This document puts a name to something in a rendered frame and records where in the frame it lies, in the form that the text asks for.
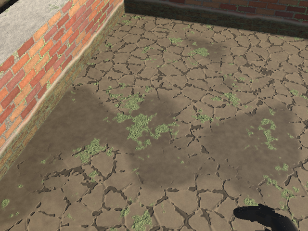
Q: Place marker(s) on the robot right hand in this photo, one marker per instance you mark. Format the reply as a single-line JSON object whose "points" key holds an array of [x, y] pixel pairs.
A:
{"points": [[266, 216]]}

